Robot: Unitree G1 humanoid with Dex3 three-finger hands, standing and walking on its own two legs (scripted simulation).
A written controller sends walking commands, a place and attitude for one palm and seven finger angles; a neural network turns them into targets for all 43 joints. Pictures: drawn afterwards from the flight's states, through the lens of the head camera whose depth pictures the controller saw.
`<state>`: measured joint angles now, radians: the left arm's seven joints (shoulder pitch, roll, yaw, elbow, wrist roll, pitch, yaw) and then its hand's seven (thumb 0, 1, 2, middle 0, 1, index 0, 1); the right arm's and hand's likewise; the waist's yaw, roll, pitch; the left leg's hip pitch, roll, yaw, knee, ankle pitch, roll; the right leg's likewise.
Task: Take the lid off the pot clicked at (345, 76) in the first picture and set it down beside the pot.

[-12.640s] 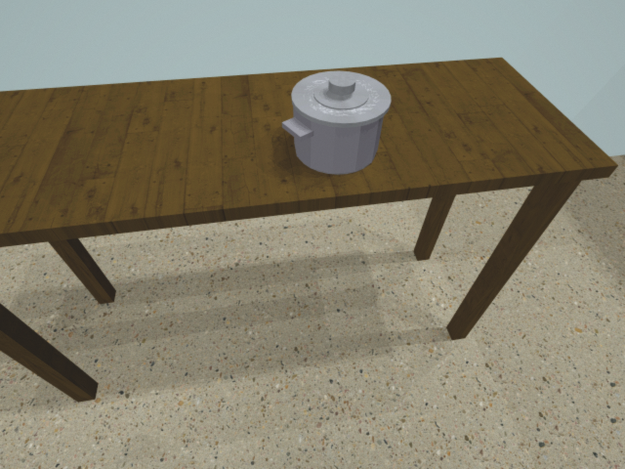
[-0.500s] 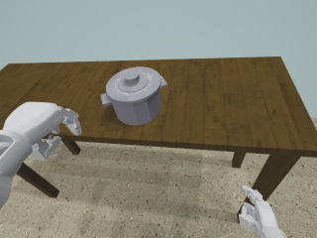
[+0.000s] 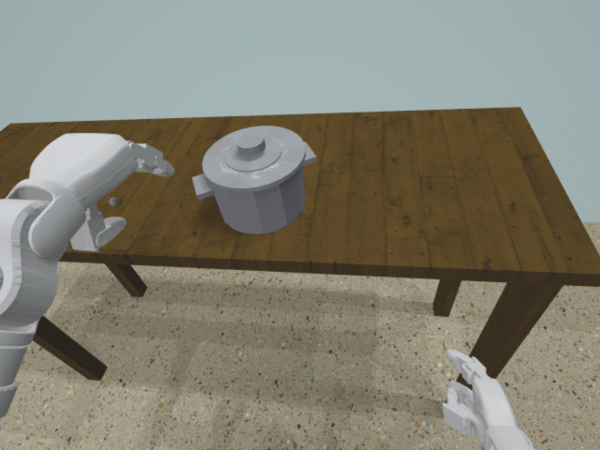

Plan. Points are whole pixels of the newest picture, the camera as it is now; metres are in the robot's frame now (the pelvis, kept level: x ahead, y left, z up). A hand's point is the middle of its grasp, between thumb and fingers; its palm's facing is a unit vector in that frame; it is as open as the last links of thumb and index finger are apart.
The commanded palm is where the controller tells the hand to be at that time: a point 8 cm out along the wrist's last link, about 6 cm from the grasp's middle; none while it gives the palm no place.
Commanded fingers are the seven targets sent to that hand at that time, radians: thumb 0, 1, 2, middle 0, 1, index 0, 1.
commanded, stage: move the open hand above the knob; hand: left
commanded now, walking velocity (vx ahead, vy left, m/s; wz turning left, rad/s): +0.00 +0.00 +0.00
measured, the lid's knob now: (251, 144) +0.52 +0.14 +0.15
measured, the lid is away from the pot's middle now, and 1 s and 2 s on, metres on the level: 0.00 0.00 0.00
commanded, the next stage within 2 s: none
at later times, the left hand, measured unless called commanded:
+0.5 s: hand (155, 168) +0.38 +0.22 +0.22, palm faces -0.10 +0.01 -1.00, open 10.0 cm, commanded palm +0.34 +0.21 +0.29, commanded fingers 0.00 -0.36 1.61 -0.86 -0.08 -0.86 -0.08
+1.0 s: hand (198, 141) +0.43 +0.18 +0.22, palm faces -0.13 -0.01 -0.99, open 10.0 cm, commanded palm +0.40 +0.18 +0.29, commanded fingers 0.00 -0.36 1.61 -0.86 -0.08 -0.86 -0.08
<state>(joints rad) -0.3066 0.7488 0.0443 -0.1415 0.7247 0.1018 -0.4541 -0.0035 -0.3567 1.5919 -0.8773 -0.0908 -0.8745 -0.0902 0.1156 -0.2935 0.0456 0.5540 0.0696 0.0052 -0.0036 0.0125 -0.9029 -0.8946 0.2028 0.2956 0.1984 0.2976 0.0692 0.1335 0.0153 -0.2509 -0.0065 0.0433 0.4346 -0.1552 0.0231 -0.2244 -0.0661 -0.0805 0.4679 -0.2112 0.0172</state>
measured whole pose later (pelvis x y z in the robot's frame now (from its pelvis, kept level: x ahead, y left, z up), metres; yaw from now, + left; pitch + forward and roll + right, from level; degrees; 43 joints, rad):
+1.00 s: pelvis +0.03 +0.00 +0.00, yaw +0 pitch +1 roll +1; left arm -0.75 0.60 -0.18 0.21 0.82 0.26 -0.53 0.00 -0.36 1.61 -0.88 -0.08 -0.87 -0.08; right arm 0.13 -0.30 0.04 0.57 0.08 0.07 0.02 0.01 -0.90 -0.89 0.20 0.30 0.20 0.30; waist 0.01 0.11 0.00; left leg -0.26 -0.01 0.04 0.43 -0.19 0.02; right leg -0.24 -0.07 -0.08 0.48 -0.25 0.02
